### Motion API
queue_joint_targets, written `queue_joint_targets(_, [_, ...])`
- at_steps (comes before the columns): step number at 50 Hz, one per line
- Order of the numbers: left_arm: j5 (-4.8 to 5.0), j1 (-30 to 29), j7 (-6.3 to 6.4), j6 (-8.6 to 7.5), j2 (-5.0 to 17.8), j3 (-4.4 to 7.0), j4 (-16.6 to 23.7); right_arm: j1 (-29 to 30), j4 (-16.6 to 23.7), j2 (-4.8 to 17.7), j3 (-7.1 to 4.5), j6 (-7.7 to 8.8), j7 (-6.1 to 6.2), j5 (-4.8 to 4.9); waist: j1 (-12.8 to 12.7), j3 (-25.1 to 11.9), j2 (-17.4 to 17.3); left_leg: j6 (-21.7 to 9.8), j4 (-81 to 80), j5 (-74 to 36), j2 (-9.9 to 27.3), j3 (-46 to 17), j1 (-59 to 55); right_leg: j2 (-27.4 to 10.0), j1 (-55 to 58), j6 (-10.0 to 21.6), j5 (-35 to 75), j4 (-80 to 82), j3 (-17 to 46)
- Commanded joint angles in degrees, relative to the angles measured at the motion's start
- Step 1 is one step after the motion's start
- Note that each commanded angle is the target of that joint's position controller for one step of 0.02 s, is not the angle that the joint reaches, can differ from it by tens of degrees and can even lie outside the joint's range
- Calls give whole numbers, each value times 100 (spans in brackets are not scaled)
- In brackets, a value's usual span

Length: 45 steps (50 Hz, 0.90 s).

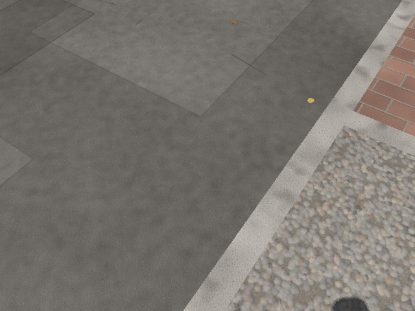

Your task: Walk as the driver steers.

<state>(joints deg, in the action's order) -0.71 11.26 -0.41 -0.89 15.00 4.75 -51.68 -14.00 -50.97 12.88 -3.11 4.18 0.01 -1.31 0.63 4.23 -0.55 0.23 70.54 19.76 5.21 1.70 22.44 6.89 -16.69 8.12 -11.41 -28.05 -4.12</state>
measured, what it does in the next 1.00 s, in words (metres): walks ahead, turning right: left foot, then right foot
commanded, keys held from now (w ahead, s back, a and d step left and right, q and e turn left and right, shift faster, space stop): w+e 0.10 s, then e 0.52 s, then q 0.38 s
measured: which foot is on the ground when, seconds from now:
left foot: up 0.00-0.36, down 0.38-0.80, up 0.82-1.00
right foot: down 0.00-0.38, up 0.40-0.78, down 0.80-1.00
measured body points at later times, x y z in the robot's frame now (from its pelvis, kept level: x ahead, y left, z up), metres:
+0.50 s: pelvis +0.22 +0.03 +0.00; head +0.27 +0.04 +0.45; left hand +0.36 +0.30 -0.14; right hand +0.31 -0.26 -0.10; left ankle +0.34 +0.10 -0.73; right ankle +0.10 -0.04 -0.64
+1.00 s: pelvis +0.23 +0.01 +0.01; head +0.24 -0.01 +0.46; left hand +0.45 +0.19 -0.10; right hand +0.19 -0.26 -0.13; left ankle +0.25 +0.12 -0.69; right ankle +0.19 -0.09 -0.73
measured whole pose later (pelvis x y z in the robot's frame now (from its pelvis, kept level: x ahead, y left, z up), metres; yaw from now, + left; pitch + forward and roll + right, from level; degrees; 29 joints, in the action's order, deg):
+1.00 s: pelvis +0.23 +0.01 +0.01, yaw -19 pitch +0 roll +0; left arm -1.2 8.2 2.1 1.2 12.0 0.4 -44.6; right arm -17.3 -47.3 15.1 -3.2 -2.8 -0.9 -0.8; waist 2.2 1.9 -1.7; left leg 0.1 49.7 26.3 -0.4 1.6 21.8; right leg -0.8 -11.1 1.9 -13.6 -25.1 -4.3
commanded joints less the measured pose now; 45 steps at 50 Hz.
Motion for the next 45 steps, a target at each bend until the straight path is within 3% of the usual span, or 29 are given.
queue_joint_targets(1, [98, 287, 71, -190, 583, 101, 235, -299, 349, 552, -112, -112, -31, -156, 113, -432, -23, 150, -406, -216, 237, -292, 959, -1548, 963, 886, 2017, 1490, 1935])
queue_joint_targets(3, [102, 508, 51, -267, 756, 130, 198, -102, 457, 485, -92, -226, -69, -153, 107, -404, 53, 269, -793, -432, 211, -194, 1060, -1398, 819, 867, 2144, 1559, 1799])
queue_joint_targets(5, [85, 773, 40, -276, 830, 142, 183, 399, 656, 505, -81, -261, -80, -137, -54, -261, 167, 347, -1281, -843, 203, -145, 1381, -1332, 843, 785, 2012, 1654, 1848])
queue_joint_targets(7, [76, 997, 48, -250, 835, 131, 171, 811, 815, 549, -74, -264, -64, -104, -182, -140, 234, 385, -1775, -1138, 97, -108, 1569, -1281, 991, 635, 3089, 1443, 1803])
queue_joint_targets(9, [74, 1162, 69, -201, 867, 133, 167, 1055, 932, 513, -30, -248, -55, -68, -279, -254, 338, 352, -2216, -1365, -96, -62, 1468, -1165, 1181, 431, 4133, 1075, 1655])
queue_joint_targets(13, [26, 1403, 136, -74, 877, 127, 202, 1507, 1148, 573, 39, -201, -22, 13, -504, -411, 529, 188, -2981, -1591, -470, -77, 1251, -1119, 1612, 231, 4540, 555, 1840])
queue_joint_targets(15, [-22, 1296, 179, -28, 899, 139, 281, 1346, 1141, 693, 37, -151, 16, 22, -417, -450, 592, 69, -3487, -1443, -615, -206, 831, -1117, 1695, 109, 4572, 178, 2056])
queue_joint_targets(17, [-19, 866, 190, -57, 1041, 179, 450, 566, 934, 946, -35, -78, 92, 17, -18, -667, 646, -139, -4192, -1456, -778, -262, -306, -979, 1447, -164, 4710, -489, 2235])
queue_joint_targets(18, [70, 630, 150, -110, 1039, 174, 531, -48, 802, 1040, -67, 16, 145, -23, 366, -881, 464, -269, -4830, -2400, -559, -345, -1273, -718, 1093, -323, 4282, -1305, 2171])
queue_joint_targets(19, [194, 730, 129, -169, 631, 59, 799, -680, 802, 1449, -134, 76, 214, -102, 466, -1681, -322, -584, -4524, -4540, 917, -1457, -2771, -341, 237, -519, 1793, -2852, 1787])
queue_joint_targets(20, [345, 1786, 207, -84, 395, 58, 809, -424, 965, 1704, -175, -40, 169, -28, -79, -2528, -1466, -1545, -4369, -7007, 2539, -3151, -3657, 566, -825, -600, -2989, -4239, 1097])
queue_joint_targets(21, [34, 1901, 252, 51, 860, 116, 522, -221, 1039, 1296, -137, -157, 139, 105, -169, -2456, -742, -1687, -4443, -6046, 2317, -3263, -2983, 39, -889, -585, -2524, -4750, 1116])
queue_joint_targets(22, [-60, 1435, 190, 130, 938, 159, 531, 140, 1133, 806, 10, -200, 155, 119, -161, -1659, -310, -1521, -4676, -4998, 1856, -2411, -2235, -128, -985, -663, -2113, -4709, 1057])
queue_joint_targets(23, [-79, 1178, 124, 195, 834, 150, 588, 478, 1172, 603, 88, -252, 174, 80, -241, -1144, -266, -1292, -4955, -4068, 1445, -1781, -1702, -311, -1063, -752, -1848, -4473, 959])
queue_joint_targets(25, [-93, 1074, -19, 369, 712, 127, 654, 626, 1170, 712, 80, -301, 228, 16, -275, -721, -819, -1175, -5314, -3341, 981, -1020, -975, -408, -891, -937, -1500, -4318, 778])
queue_joint_targets(28, [-22, 938, -76, 463, 614, 81, 784, 492, 1112, 857, 17, -280, 198, -42, -289, -833, -720, -1303, -5423, -3090, 1021, -630, -831, -415, -818, -989, -1336, -3981, 637])
queue_joint_targets(33, [-69, 329, -165, 541, 426, -68, 1077, 400, 1052, 966, -39, -350, 143, -45, -131, -797, -826, -1271, -5629, -1465, 1028, -402, -610, -638, -461, -892, -1157, -2519, 500])
queue_joint_targets(37, [-61, 387, -88, 471, 313, -200, 980, 302, 905, 1013, -33, -451, -2, -27, -110, -789, -840, -1186, -5429, -1172, 944, -568, -509, -484, 400, -694, -1062, -855, 261])
queue_joint_targets(38, [-88, 625, -54, 418, 231, -244, 854, 354, 871, 950, 6, -479, -42, 27, -270, -741, -735, -1010, -5272, -1205, 838, -533, -234, -501, 1005, -604, -478, 62, 209])
queue_joint_targets(39, [-115, 688, -18, 353, 286, -276, 789, 134, 768, 824, 45, -484, -93, 29, -304, -628, -491, -635, -5198, -1031, 697, -495, 116, -655, 1536, -522, 38, 987, 472])
queue_joint_targets(40, [-225, 675, 45, 270, 630, -258, 834, -165, 797, 438, 129, -448, -181, 14, -133, -725, 523, -218, -4419, -378, 227, -108, 322, -1900, 1784, -387, -454, 1736, 1868])
queue_joint_targets(41, [-144, -52, 111, 255, 1127, -160, 1016, -313, 867, 286, 167, -476, -146, 112, 123, -372, 1568, -17, -4208, 620, -392, 214, -15, -2725, 287, 113, -496, 1898, 2478])
queue_joint_targets(42, [-177, -369, 146, 206, 893, -176, 1048, -22, 796, 728, 57, -561, -134, 110, -3, -154, 1138, -31, -3517, 489, -288, -155, -618, -2408, -320, 191, -811, 1749, 1951])
queue_joint_targets(43, [-169, -536, 177, 172, 791, -211, 1040, 71, 844, 810, -14, -592, -154, 148, 80, -83, 1171, -79, -3200, 323, -492, -94, -366, -2183, -227, 120, -696, 1690, 1658])
queue_joint_targets(45, [-94, -444, 267, 137, 792, -193, 1006, -193, 713, 936, -140, -612, -114, 74, 77, -120, 1138, -110, -2240, 440, -593, -99, 163, -2067, 355, 171, 1006, 1361, 1183])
